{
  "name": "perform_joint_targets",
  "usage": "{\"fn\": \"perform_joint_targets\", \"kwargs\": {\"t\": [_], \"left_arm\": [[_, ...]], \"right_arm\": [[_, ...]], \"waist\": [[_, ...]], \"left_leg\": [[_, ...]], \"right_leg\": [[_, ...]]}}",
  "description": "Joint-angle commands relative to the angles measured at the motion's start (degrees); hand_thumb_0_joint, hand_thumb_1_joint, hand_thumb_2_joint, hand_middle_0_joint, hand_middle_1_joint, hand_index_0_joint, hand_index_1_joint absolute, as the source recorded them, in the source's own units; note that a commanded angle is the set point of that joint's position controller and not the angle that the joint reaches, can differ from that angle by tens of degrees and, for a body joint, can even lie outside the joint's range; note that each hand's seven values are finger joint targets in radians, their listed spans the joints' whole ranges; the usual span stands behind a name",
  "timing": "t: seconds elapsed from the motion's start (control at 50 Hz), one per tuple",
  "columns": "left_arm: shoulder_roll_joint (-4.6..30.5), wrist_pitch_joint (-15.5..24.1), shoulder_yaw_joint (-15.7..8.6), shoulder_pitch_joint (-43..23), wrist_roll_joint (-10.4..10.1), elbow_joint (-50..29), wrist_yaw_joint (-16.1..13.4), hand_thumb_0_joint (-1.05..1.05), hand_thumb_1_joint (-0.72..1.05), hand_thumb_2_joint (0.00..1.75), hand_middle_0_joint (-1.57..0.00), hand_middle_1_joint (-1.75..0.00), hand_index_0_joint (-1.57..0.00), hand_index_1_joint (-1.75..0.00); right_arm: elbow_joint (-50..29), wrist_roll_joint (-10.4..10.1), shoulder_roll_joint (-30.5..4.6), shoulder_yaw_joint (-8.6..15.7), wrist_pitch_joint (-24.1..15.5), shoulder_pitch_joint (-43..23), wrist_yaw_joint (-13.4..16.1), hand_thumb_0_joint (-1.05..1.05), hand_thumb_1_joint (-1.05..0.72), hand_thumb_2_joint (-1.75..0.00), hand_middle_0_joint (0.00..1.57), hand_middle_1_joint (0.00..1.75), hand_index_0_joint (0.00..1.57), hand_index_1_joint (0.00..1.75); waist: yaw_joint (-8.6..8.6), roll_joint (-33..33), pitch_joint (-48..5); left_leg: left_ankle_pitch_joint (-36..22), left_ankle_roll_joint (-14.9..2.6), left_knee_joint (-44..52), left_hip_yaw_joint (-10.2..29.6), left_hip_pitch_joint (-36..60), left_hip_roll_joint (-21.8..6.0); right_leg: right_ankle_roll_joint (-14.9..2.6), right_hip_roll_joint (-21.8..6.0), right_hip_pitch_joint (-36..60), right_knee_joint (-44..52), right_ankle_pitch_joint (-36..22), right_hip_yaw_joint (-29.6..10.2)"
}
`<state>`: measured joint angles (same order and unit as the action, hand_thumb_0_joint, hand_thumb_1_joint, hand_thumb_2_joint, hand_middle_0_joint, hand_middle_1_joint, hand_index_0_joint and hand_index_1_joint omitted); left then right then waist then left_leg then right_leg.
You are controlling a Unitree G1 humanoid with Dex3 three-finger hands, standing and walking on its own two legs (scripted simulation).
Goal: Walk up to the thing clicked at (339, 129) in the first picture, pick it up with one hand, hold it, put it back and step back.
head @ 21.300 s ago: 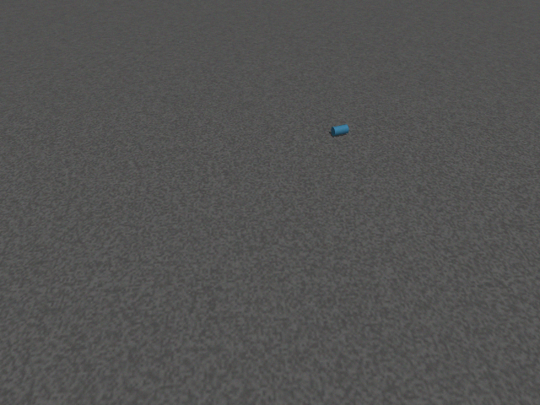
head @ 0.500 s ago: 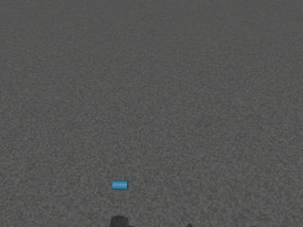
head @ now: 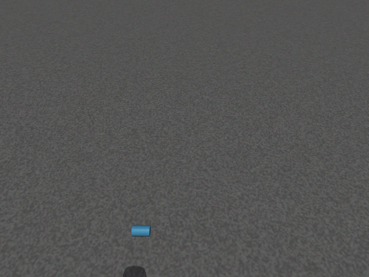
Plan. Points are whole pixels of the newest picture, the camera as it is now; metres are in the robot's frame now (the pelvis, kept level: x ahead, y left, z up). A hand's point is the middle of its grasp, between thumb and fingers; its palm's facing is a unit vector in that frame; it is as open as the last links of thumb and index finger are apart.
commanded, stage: walk up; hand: left
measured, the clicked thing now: (141, 230) +0.50 +0.22 -0.75
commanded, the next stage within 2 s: none
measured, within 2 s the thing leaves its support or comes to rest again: neither
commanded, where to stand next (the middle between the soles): +0.11 -0.01 m, yaw -1 degrees
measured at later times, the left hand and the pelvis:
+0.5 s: hand out of the picture +0.07 +0.25 -0.16, palm faces -0.05 -0.93 -0.36, open 7.4 cm; pelvis +0.02 -0.02 -0.01, yaw -1 degrees
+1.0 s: hand (97, 273) +0.19 +0.23 -0.17, palm faces +0.02 -0.93 -0.37, open 7.4 cm; pelvis +0.08 -0.04 -0.02, yaw +0 degrees
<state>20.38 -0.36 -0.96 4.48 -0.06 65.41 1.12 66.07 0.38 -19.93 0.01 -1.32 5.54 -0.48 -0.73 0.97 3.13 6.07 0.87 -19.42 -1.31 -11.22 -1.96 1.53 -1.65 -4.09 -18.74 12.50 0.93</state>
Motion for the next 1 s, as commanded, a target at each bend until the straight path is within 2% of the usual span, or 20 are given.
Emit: {"fn": "perform_joint_targets", "kwargs": {"t": [0.0, 0.26, 0.28, 0.32, 0.38, 0.44, 0.48, 0.5, 0.52, 0.54, 0.58, 0.64, 0.7, 0.76, 0.8, 0.82, 0.84, 0.9, 0.94, 0.98], "left_arm": [[11.7, 1.2, -1.8, -1.4, 0.2, -2.9, -0.8, 0.0, 0.9, 0.9, -0.2, -0.3, -0.2, -0.3], [11.7, 1.3, -1.8, -0.2, 0.4, -2.4, -1.0, 0.0, 0.9, 0.9, -0.2, -0.3, -0.2, -0.3], [14.1, 1.6, -3.3, 2.8, 1.5, -4.3, -0.1, 0.0, 0.9, 0.9, -0.2, -0.3, -0.2, -0.3], [13.2, 1.3, -3.5, 1.8, 2.5, -5.8, 0.5, 0.0, 0.9, 0.9, -0.2, -0.3, -0.2, -0.3], [11.3, 1.7, -3.5, 3.3, 2.5, -8.0, 0.4, 0.0, 0.9, 0.9, -0.2, -0.3, -0.2, -0.3], [11.9, 1.7, -4.7, 6.4, 2.0, -10.0, 1.2, 0.0, 0.9, 0.9, -0.2, -0.3, -0.2, -0.3], [10.6, 2.5, -4.6, 14.5, 2.3, -6.9, 0.6, 0.0, 0.9, 0.9, -0.2, -0.3, -0.2, -0.3], [12.1, 2.7, -5.0, 15.2, 2.9, -6.0, -0.1, 0.0, 0.9, 0.9, -0.2, -0.3, -0.2, -0.3], [17.7, 3.0, -6.3, 15.2, 3.3, -7.5, -0.7, 0.0, 0.9, 0.9, -0.2, -0.3, -0.2, -0.3], [21.2, 3.2, -6.8, 10.7, 3.5, -9.6, -0.9, 0.0, 0.9, 0.9, -0.2, -0.3, -0.2, -0.3], [16.3, 3.0, -5.8, 6.7, 2.2, -12.1, -1.3, 0.0, 0.9, 0.9, -0.2, -0.3, -0.2, -0.3], [14.2, 3.7, -4.8, 7.6, 1.4, -12.3, -1.8, 0.0, 0.9, 0.9, -0.2, -0.3, -0.2, -0.3], [14.6, 3.5, -4.5, 7.0, 0.8, -13.2, -2.4, 0.0, 0.9, 0.9, -0.2, -0.3, -0.2, -0.3], [15.3, 2.4, -4.3, 5.0, -0.6, -14.0, -3.0, 0.0, 0.9, 0.9, -0.2, -0.3, -0.2, -0.3], [13.6, 1.8, -3.7, 6.0, -1.7, -15.2, -3.3, 0.0, 0.9, 0.9, -0.2, -0.3, -0.2, -0.3], [12.7, 1.4, -3.5, 7.8, -2.5, -14.8, -3.5, 0.0, 0.9, 0.9, -0.2, -0.3, -0.2, -0.3], [12.3, 0.7, -3.5, 8.6, -2.6, -13.3, -3.9, 0.0, 0.9, 0.9, -0.2, -0.3, -0.2, -0.3], [11.6, 0.5, -3.1, 6.2, -1.7, -12.8, -3.8, 0.0, 0.9, 0.9, -0.2, -0.3, -0.2, -0.3], [11.6, 0.9, -3.0, 8.5, -1.4, -11.4, -3.9, 0.0, 0.9, 0.9, -0.2, -0.3, -0.2, -0.3], [12.3, 1.5, -3.4, 9.6, -0.9, -10.4, -4.2, 0.0, 0.9, 0.9, -0.2, -0.3, -0.2, -0.3]], "right_arm": [[-3.7, -0.1, -12.4, 2.2, -1.5, -4.2, 0.8, 0.0, -0.9, -0.9, 0.2, 0.3, 0.2, 0.3], [-3.6, -0.1, -12.1, 2.4, -0.9, -5.0, 0.7, 0.0, -0.9, -0.9, 0.2, 0.3, 0.2, 0.3], [-4.9, 0.6, -15.7, 4.6, -1.0, 0.9, 0.0, 0.0, -0.9, -0.9, 0.2, 0.3, 0.2, 0.3], [-4.8, 1.3, -17.0, 5.8, -0.7, 4.2, -0.2, 0.0, -0.9, -0.9, 0.2, 0.3, 0.2, 0.3], [-7.3, 1.6, -19.2, 7.8, -1.6, 6.8, 0.0, 0.0, -0.9, -0.9, 0.2, 0.3, 0.2, 0.3], [-11.1, 1.9, -19.6, 8.1, -1.8, 4.8, 0.0, 0.0, -0.9, -0.9, 0.2, 0.3, 0.2, 0.3], [-13.5, 1.3, -15.8, 6.9, -0.5, -3.8, -0.4, 0.0, -0.9, -0.9, 0.2, 0.3, 0.2, 0.3], [-14.0, 0.9, -11.2, 5.3, 0.2, -3.8, -0.3, 0.0, -0.9, -0.9, 0.2, 0.3, 0.2, 0.3], [-15.2, 0.5, -7.3, 3.9, 0.6, -2.3, -0.3, 0.0, -0.9, -0.9, 0.2, 0.3, 0.2, 0.3], [-14.2, 0.8, -10.8, 4.9, 1.0, -1.0, 0.1, 0.0, -0.9, -0.9, 0.2, 0.3, 0.2, 0.3], [-11.4, -0.1, -13.0, 5.0, 0.1, 4.6, 0.5, 0.0, -0.9, -0.9, 0.2, 0.3, 0.2, 0.3], [-10.7, 0.3, -11.6, 4.3, 0.1, 6.2, 0.4, 0.0, -0.9, -0.9, 0.2, 0.3, 0.2, 0.3], [-11.0, 0.3, -10.7, 3.8, 0.9, 5.2, 0.2, 0.0, -0.9, -0.9, 0.2, 0.3, 0.2, 0.3], [-10.9, 0.4, -11.3, 4.3, 1.1, 6.3, 0.4, 0.0, -0.9, -0.9, 0.2, 0.3, 0.2, 0.3], [-11.5, 0.5, -16.1, 5.8, 0.7, 6.5, 0.9, 0.0, -0.9, -0.9, 0.2, 0.3, 0.2, 0.3], [-12.8, 0.3, -18.2, 6.3, 0.8, 4.4, 1.0, 0.0, -0.9, -0.9, 0.2, 0.3, 0.2, 0.3], [-13.0, -0.5, -18.1, 6.1, 1.0, 3.4, 1.0, 0.0, -0.9, -0.9, 0.2, 0.3, 0.2, 0.3], [-13.8, -0.2, -15.5, 5.5, 2.1, -0.4, 1.3, 0.0, -0.9, -0.9, 0.2, 0.3, 0.2, 0.3], [-15.1, 0.1, -16.2, 5.7, 2.9, -2.7, 1.1, 0.0, -0.9, -0.9, 0.2, 0.3, 0.2, 0.3], [-15.9, -0.4, -15.5, 5.9, 3.9, -4.1, 0.7, 0.0, -0.9, -0.9, 0.2, 0.3, 0.2, 0.3]], "waist": [[0.72, -2.2, -5.0], [0.48, -0.9, -4.7], [-0.06, -0.1, -8.4], [-1.37, -2.7, -0.6], [-1.94, -8.5, 2.4], [-0.63, -9.3, -1.8], [5.2, -8.7, -2.2], [5.4, -1.1, -0.9], [5.46, 12.4, 1.6], [4.51, 8.2, 6.1], [1.86, 5.2, 6.0], [1.0, 6.1, 1.1], [1.58, 6.8, -1.1], [0.21, 6.8, -2.1], [0.2, -2.3, -6.5], [1.01, -5.9, -9.9], [0.66, -8.3, -12.3], [1.24, -12.7, -9.1], [2.25, -13.7, -6.9], [2.59, -9.9, -6.9]], "left_leg": [[-2.3, -1.92, 3.4, 6.4, 3.8, -6.3], [-2.5, -1.9, 2.8, 5.8, 5.6, -6.1], [21.6, -4.48, 0.5, 4.8, 7.4, -3.0], [35.5, -6.44, 2.7, 10.7, 5.2, -5.9], [22.9, -13.65, 7.3, 22.6, 9.8, -16.6], [25.7, -14.38, 8.5, 20.4, 3.4, -16.4], [19.6, -8.49, -0.3, 9.4, -7.4, -9.5], [18.5, -4.68, -9.1, 3.4, -13.5, -3.8], [23.6, -1.14, -22.8, -0.8, -21.1, 4.6], [23.6, -0.9, -28.5, 6.5, -20.2, 3.8], [21.5, -0.69, -31.4, 7.4, -19.9, 1.7], [18.0, -0.59, -27.2, 6.6, -14.8, 0.5], [13.1, -1.65, -18.8, 3.1, -8.3, -0.3], [3.1, -3.08, -10.5, 0.8, -3.5, 1.2], [-31.3, -5.48, -7.6, 7.7, 5.9, -4.8], [-41.0, -10.66, -8.6, 14.3, 9.4, -10.6], [-44.3, -15.07, -10.9, 17.5, 9.8, -13.3], [-32.9, -14.32, -7.9, 14.8, 4.5, -13.2], [-31.7, -12.77, -10.6, 13.1, 2.0, -11.7], [-26.4, -9.71, -14.0, 10.8, -0.4, -8.6]], "right_leg": [[-2.7, -5.7, -2.3, 3.8, -4.9, -4.2], [-2.38, -5.6, -4.0, 5.0, -4.5, -4.0], [-4.5, -2.4, -4.2, 1.8, 17.2, -2.3], [-5.39, -2.3, -16.4, -3.2, 27.7, -3.5], [-4.2, -1.9, -24.0, -17.6, 13.8, -1.3], [-3.97, -3.9, -17.1, -19.1, 17.4, -3.7], [-4.29, -1.5, -0.9, -6.0, 4.7, -0.8], [-3.69, -1.3, 2.3, -0.8, 6.1, -3.2], [-6.91, -13.1, -0.6, 11.6, 22.0, -24.4], [-11.3, -19.1, -7.5, 14.0, 29.6, -29.6], [-13.91, -15.9, -2.1, 7.8, 2.9, -20.3], [-11.54, -12.6, 1.6, 1.3, -26.4, -9.5], [-10.33, -12.7, 1.4, -5.2, -42.2, -5.0], [-8.2, -11.1, -0.4, -12.6, -43.1, -4.1], [-3.47, -5.8, -5.1, -18.9, -31.8, -1.5], [-1.46, -0.5, -7.8, -23.4, -19.6, -0.9], [-1.36, 1.3, -7.1, -25.5, -8.3, -1.6], [-3.86, 1.2, -9.6, -27.2, 21.7, -3.0], [-3.57, 1.0, -9.1, -20.3, 14.5, -1.0], [-2.9, 0.4, -7.1, -14.2, -5.5, -1.1]]}}
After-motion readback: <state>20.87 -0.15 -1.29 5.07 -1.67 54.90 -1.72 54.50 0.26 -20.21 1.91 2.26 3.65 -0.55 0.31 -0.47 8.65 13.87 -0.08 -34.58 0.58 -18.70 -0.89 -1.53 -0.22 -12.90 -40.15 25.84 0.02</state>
